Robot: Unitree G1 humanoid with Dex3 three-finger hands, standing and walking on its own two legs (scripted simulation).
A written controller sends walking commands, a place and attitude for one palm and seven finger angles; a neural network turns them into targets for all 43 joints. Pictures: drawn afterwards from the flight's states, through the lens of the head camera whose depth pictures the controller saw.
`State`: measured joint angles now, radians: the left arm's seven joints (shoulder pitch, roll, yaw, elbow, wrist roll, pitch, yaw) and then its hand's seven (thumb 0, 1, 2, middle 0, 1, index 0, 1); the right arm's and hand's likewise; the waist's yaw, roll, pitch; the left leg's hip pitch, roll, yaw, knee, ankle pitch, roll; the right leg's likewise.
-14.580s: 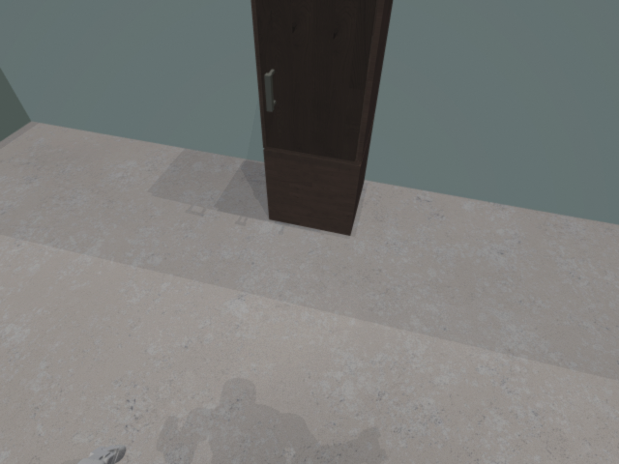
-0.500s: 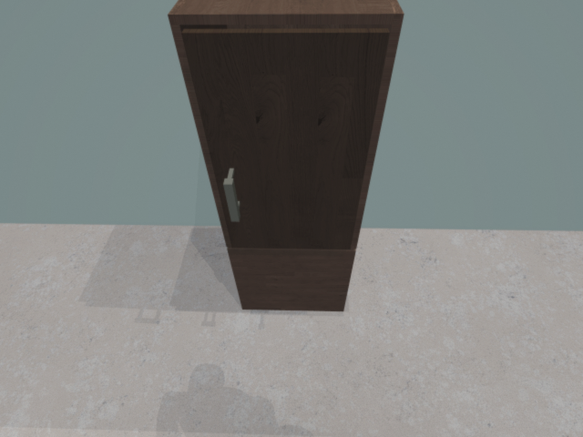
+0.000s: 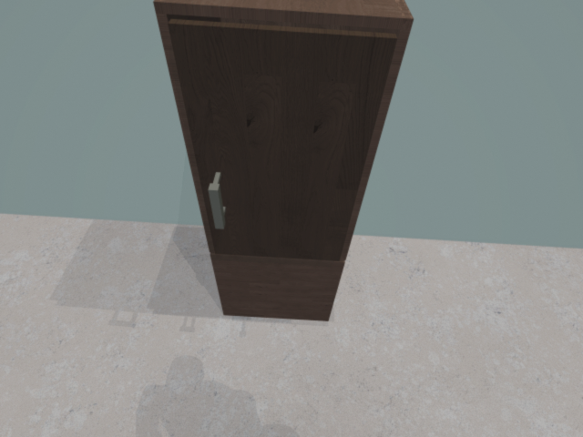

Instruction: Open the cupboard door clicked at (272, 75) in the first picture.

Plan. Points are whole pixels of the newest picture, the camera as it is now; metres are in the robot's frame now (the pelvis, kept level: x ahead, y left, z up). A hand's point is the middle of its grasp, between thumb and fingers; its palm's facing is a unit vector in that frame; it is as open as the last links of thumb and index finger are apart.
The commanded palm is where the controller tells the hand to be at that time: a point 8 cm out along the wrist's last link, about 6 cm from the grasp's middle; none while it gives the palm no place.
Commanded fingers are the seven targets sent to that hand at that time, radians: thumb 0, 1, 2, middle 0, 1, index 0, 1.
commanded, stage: come to a stop and stand still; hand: left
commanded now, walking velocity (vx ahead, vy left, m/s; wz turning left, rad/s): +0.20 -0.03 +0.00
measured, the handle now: (218, 201) +0.58 +0.20 -0.09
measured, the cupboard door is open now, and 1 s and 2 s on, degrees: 0 0 0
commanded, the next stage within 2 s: look again from close up in 1.46 s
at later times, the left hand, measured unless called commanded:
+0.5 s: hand out of the picture +0.12 +0.13 -0.14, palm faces +0.10 -0.96 -0.27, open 7.2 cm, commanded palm none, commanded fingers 0.00 0.90 0.90 -0.20 -0.30 -0.20 -0.30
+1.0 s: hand out of the picture -0.01 +0.18 -0.16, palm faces +0.13 -0.97 -0.19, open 7.4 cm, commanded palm none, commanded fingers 0.00 0.90 0.90 -0.20 -0.30 -0.20 -0.30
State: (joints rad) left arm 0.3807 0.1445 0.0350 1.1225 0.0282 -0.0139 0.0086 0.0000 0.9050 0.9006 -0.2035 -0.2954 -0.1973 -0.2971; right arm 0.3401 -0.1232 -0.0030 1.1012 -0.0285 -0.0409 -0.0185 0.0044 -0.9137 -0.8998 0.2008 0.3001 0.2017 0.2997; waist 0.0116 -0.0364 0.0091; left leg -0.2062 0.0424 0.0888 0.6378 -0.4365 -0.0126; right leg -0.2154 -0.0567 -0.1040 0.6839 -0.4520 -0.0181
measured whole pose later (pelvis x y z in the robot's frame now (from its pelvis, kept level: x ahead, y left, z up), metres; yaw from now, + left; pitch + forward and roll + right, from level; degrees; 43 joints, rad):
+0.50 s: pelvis +0.05 -0.06 +0.02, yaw +3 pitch +0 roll +3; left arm 0.17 0.16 0.04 0.98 0.03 -0.01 0.04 -0.01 0.93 0.90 -0.21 -0.30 -0.20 -0.30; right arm 0.17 -0.21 -0.06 1.02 -0.02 0.05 -0.02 0.00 -0.92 -0.90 0.20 0.30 0.20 0.30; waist 0.02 0.00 0.09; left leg -0.49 0.00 0.02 1.15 -0.43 -0.05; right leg -0.33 -0.06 -0.13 0.55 -0.23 -0.08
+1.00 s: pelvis +0.00 +0.00 +0.02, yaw +3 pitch +0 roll +1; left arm 0.31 0.18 0.04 1.04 0.03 0.04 0.02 0.00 0.91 0.90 -0.20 -0.30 -0.20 -0.30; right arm 0.25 -0.16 -0.01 1.00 -0.03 0.02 -0.04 -0.01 -0.95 -0.90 0.20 0.30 0.21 0.30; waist 0.04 -0.05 0.01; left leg -0.23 -0.04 0.06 0.45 -0.23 0.05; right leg -0.35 -0.04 -0.01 0.80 -0.40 0.01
